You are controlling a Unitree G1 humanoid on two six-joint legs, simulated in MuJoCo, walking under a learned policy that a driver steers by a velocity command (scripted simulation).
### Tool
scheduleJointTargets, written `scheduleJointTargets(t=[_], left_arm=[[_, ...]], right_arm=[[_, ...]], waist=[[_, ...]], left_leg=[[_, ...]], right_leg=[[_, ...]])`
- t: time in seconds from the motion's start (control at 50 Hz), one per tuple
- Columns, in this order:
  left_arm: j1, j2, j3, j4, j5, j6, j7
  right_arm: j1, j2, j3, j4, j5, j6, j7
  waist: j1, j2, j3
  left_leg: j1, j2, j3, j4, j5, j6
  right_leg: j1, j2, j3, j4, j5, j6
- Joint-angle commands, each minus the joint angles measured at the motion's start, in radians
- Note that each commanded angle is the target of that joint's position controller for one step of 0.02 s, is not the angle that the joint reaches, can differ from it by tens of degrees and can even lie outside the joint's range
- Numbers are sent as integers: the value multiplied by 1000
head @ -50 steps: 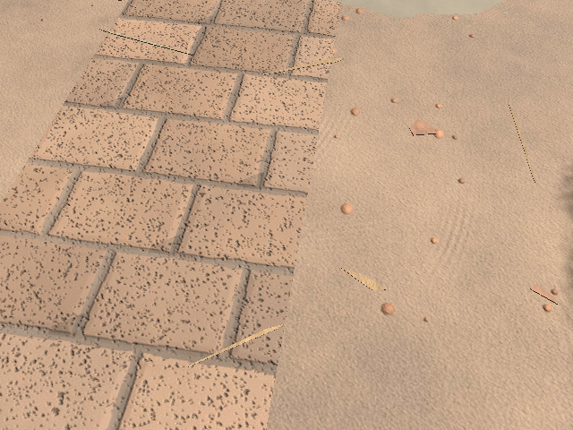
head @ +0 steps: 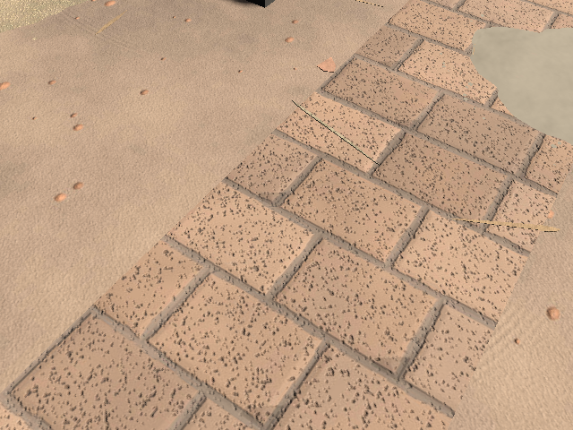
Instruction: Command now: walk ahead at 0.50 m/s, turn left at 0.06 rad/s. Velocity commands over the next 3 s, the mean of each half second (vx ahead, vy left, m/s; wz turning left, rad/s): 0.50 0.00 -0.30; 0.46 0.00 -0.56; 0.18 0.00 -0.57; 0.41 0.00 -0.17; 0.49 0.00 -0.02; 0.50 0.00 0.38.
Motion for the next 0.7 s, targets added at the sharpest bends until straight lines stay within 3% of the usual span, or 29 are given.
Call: scheduleJointTargets(t=[0.02,0.06,0.12,0.2,0.26,0.36,0.42,0.44,0.46,0.48,0.5,0.52,0.54,0.56,0.58,0.62,0.66,0.7], left_arm=[[-55,105,23,-104,1,-16,-1],[-28,86,22,-77,11,6,-9],[-49,70,26,-76,16,29,-25],[-175,62,28,-111,17,37,-30],[-266,45,17,-141,19,35,-36],[-397,42,6,-206,24,30,-50],[-349,59,16,-208,27,31,-44],[-279,74,24,-192,29,30,-39],[-161,95,39,-160,33,23,-32],[3,150,64,-113,45,16,-20],[46,284,102,-117,44,20,-4],[38,294,103,-129,5,29,-6],[-10,275,99,-118,-4,35,0],[-55,216,84,-116,-5,34,6],[-99,178,73,-120,-5,30,9],[-144,142,60,-130,-14,19,10],[-120,160,63,-125,-15,2,7],[-87,180,69,-121,-12,-3,7]], right_arm=[[235,-149,-52,35,21,-2,-12],[182,-99,-38,38,21,-15,-15],[212,-112,-44,66,26,-38,-20],[257,-114,-47,98,26,-46,-23],[269,-113,-46,113,26,-47,-24],[339,-137,-52,157,22,-37,-37],[326,-171,-58,165,18,-24,-46],[319,-188,-62,166,16,-16,-48],[314,-200,-65,163,17,-6,-49],[298,-197,-63,144,20,-4,-48],[335,-93,-40,75,40,-12,-30],[258,-140,-52,46,26,-23,-23],[170,-134,-48,18,26,-31,-17],[168,-123,-40,16,30,-42,-17],[175,-120,-42,24,22,-37,-18],[217,-113,-39,29,-5,2,-15],[209,-100,-38,17,-8,27,-9],[142,-95,-36,-10,-6,35,-5]], waist=[[-100,87,-75],[-50,101,-36],[-34,87,-13],[-52,62,36],[-69,68,56],[-105,71,82],[-71,97,31],[-39,106,-16],[12,97,-87],[90,43,-179],[58,-190,-288],[65,-119,-350],[51,-45,-208],[13,4,-99],[-29,34,-40],[-81,-1,-36],[-88,-10,-46],[-71,-21,-25]], left_leg=[[445,314,-441,-314,16,169],[325,248,-294,-373,78,114],[293,240,-193,-430,164,113],[324,236,-91,-470,175,109],[339,220,-5,-465,236,94],[462,253,76,-399,409,71],[530,262,131,-225,821,45],[539,261,146,-97,947,40],[501,253,160,89,935,30],[328,227,168,349,716,3],[-92,73,169,746,3,-55],[-264,-32,-51,899,-344,-64],[-349,38,-116,885,-242,-55],[-324,78,-104,793,-163,-54],[-269,105,-103,707,-144,-60],[-158,122,-102,621,-137,-87],[-153,117,-83,564,-116,-109],[-195,119,-71,481,-49,-126]], right_leg=[[-468,-54,72,267,63,-32],[-380,-75,77,199,111,-14],[-386,-63,86,187,194,5],[-495,-69,94,93,328,24],[-481,-63,51,-49,423,22],[-450,-42,-44,-229,395,-33],[-331,36,-110,-272,262,-93],[-250,76,-126,-281,209,-118],[-104,112,-122,-333,204,-146],[150,61,-13,-390,203,-193],[477,-248,478,-423,182,-336],[530,-337,808,-568,282,-391],[436,-303,633,-581,321,-357],[289,-271,518,-598,403,-314],[177,-214,433,-616,477,-271],[50,-141,331,-647,563,-243],[20,-110,297,-660,609,-249],[9,-93,295,-682,569,-240]])
Next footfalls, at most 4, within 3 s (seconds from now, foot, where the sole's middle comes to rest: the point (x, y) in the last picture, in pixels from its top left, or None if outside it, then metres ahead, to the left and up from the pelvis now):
0.48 right None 0.38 -0.13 -0.77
1.00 left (338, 331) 0.72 -0.08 -0.77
1.46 right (403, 403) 0.55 -0.23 -0.77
1.96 left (434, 277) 0.90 -0.35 -0.77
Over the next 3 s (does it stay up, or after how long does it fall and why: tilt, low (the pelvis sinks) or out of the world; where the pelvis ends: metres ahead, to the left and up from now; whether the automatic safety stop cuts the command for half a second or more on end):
stays up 1.09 -0.72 0.00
